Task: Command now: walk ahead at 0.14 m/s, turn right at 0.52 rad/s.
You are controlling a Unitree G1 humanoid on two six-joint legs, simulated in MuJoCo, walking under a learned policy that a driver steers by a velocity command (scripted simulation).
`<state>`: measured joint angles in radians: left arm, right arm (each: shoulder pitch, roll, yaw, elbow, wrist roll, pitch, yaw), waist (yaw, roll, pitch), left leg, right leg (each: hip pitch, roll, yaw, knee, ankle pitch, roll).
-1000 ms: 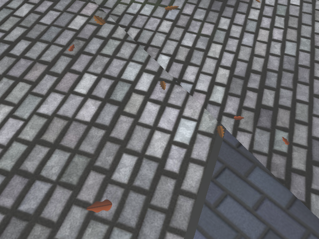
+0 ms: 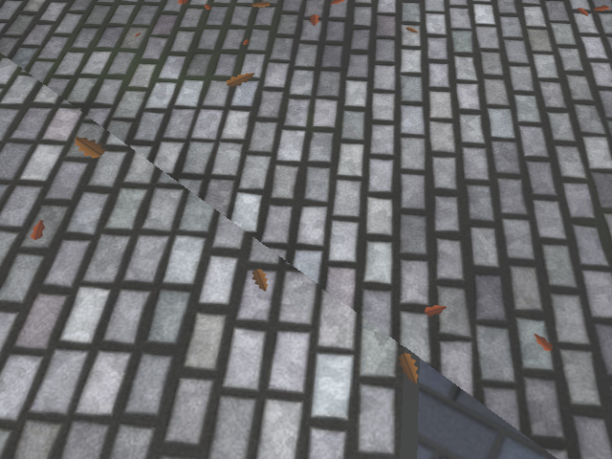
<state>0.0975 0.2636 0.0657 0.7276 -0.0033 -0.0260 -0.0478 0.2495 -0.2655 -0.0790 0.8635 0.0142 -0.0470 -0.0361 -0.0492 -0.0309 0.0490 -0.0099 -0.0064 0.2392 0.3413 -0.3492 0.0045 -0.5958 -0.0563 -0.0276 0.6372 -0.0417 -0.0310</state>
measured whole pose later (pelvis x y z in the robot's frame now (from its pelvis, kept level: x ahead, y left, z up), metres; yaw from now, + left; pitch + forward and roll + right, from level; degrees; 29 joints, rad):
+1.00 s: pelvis +0.09 +0.00 +0.00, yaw -36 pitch +2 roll +1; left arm 0.17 0.30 0.08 0.56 0.00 0.05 -0.01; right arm 0.14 -0.32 -0.09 0.74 0.00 0.02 -0.02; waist -0.01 0.04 0.05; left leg -0.45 0.07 0.02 1.01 -0.54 -0.06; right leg -0.32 0.03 0.01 0.58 -0.29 -0.04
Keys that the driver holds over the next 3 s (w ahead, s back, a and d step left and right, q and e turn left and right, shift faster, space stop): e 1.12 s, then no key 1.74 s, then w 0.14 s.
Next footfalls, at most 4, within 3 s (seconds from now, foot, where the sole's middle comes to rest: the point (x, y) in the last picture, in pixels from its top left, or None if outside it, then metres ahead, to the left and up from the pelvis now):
0.04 right None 0.19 -0.10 -0.77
0.50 left None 0.20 0.13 -0.77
0.92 right None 0.07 -0.11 -0.77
1.36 left None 0.22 0.07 -0.77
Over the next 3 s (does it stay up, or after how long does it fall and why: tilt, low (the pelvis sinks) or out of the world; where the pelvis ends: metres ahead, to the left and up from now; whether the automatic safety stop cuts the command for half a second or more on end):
stays up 0.16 0.02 0.01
